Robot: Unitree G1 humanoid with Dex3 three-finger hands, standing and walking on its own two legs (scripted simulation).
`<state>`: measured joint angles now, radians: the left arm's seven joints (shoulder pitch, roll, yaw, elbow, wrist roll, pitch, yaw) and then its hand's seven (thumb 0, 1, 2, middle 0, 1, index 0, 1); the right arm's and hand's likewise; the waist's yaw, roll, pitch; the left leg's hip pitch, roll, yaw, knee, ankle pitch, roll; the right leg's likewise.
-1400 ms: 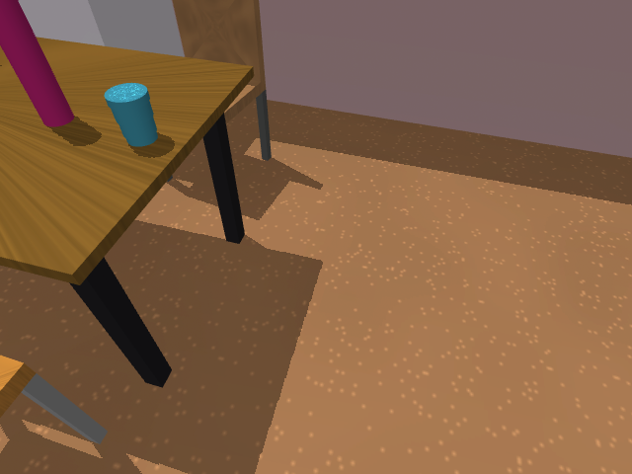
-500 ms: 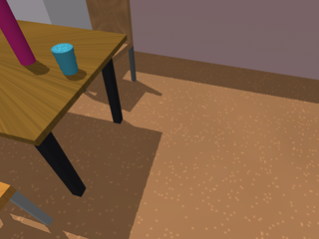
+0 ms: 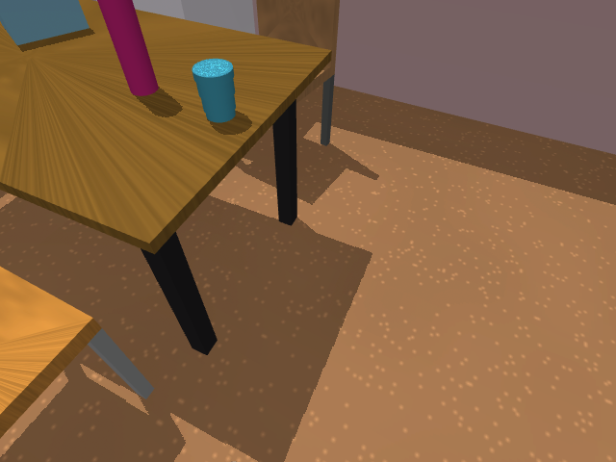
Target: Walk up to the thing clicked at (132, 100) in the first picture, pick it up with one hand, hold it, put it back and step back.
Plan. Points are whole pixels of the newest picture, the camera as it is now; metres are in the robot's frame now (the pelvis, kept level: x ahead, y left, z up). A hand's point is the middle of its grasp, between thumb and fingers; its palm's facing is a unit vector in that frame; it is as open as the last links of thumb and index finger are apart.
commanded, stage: walk up
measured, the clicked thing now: (217, 92) +0.90 +0.18 +0.02
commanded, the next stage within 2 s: none
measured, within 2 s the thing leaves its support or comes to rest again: neither
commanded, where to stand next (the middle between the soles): +0.29 +0.23 m, yaw +14 degrees
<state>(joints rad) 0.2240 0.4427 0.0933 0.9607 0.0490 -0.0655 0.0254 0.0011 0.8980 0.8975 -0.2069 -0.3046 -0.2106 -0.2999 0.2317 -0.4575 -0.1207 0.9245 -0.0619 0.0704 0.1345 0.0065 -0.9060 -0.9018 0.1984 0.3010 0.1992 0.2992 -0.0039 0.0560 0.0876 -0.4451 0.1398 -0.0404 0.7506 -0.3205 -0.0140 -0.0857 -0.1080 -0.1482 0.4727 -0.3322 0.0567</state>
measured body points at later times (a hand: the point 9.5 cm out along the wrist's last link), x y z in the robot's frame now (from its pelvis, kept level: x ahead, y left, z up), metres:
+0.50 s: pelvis +0.13 +0.10 -0.01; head +0.14 +0.07 +0.44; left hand +0.09 +0.44 -0.09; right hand +0.25 -0.20 -0.14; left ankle +0.11 +0.22 -0.67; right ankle +0.19 -0.02 -0.73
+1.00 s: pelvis +0.23 +0.24 -0.01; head +0.27 +0.27 +0.44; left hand +0.20 +0.57 -0.13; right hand +0.41 -0.03 -0.11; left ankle +0.22 +0.35 -0.73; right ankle +0.32 +0.12 -0.69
